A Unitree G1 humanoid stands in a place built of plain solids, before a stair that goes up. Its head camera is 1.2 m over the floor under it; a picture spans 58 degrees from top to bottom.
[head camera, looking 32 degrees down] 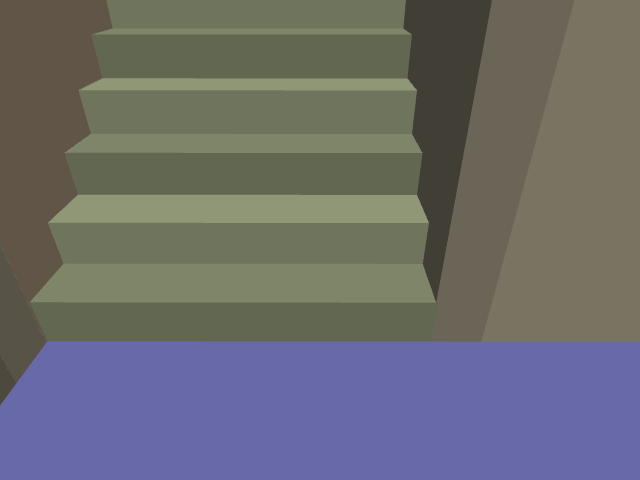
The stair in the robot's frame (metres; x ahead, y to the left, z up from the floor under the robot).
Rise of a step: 0.19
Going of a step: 0.24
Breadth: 1.45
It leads straight ahead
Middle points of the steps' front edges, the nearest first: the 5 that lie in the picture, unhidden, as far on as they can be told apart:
1.19 0.31 0.19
1.43 0.31 0.38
1.67 0.31 0.57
1.91 0.31 0.76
2.15 0.31 0.95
